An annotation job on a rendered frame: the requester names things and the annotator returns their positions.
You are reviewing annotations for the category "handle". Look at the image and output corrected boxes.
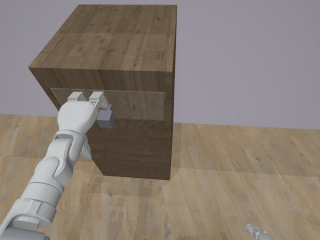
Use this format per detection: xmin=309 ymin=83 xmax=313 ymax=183
xmin=97 ymin=104 xmax=115 ymax=128

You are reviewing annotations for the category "drawer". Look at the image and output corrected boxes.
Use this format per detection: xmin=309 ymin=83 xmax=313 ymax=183
xmin=50 ymin=88 xmax=166 ymax=120

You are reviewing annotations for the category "cabinet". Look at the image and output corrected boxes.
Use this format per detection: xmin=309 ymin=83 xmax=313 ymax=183
xmin=28 ymin=4 xmax=177 ymax=181

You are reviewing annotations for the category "right robot hand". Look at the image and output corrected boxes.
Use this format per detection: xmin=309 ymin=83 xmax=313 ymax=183
xmin=245 ymin=224 xmax=274 ymax=240

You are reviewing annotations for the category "robot left forearm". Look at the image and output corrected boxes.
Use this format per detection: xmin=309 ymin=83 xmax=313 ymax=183
xmin=0 ymin=130 xmax=85 ymax=236

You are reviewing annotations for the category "robot left upper arm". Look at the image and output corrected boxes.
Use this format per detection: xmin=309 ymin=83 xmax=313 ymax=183
xmin=0 ymin=226 xmax=50 ymax=240

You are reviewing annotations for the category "left robot hand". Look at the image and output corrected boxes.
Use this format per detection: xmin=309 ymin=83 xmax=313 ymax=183
xmin=57 ymin=91 xmax=108 ymax=160

